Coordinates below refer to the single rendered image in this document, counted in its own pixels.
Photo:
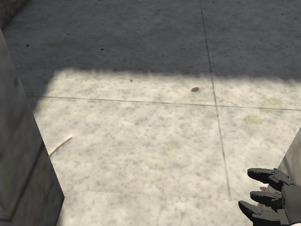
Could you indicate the right robot hand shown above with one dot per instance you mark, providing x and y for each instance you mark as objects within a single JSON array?
[{"x": 286, "y": 206}]

